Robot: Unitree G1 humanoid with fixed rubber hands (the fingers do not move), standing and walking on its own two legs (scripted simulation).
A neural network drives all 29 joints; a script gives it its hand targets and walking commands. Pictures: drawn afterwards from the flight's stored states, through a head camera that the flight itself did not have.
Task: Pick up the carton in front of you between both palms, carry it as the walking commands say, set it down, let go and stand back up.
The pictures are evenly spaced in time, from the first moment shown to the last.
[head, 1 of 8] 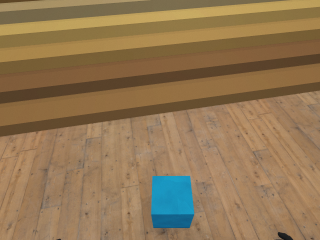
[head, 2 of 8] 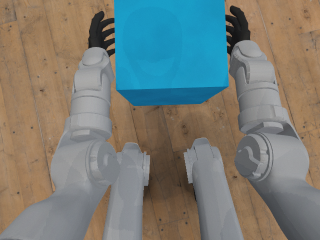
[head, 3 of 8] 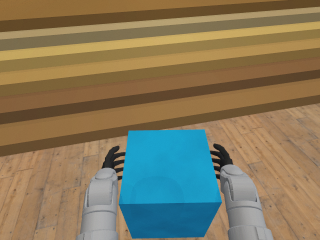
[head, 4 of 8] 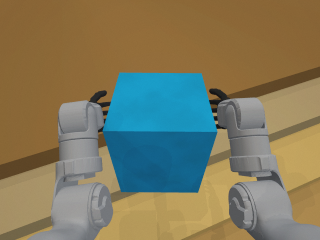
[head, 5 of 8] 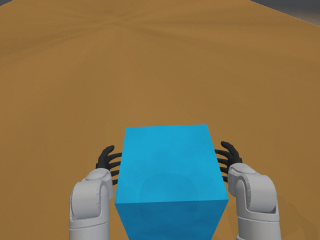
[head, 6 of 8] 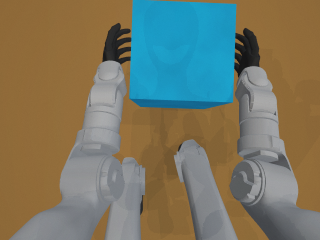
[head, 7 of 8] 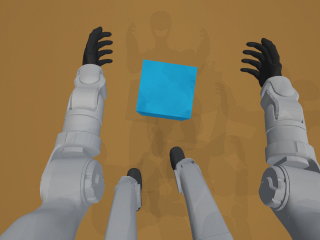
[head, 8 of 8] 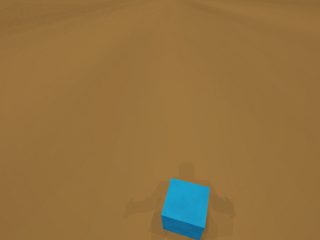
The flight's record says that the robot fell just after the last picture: no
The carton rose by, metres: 1.46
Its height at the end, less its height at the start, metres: +0.71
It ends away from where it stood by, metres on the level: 3.63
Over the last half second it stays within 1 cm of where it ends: yes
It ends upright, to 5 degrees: yes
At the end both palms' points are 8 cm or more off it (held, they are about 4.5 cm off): yes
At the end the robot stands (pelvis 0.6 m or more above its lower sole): yes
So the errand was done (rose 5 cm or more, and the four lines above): yes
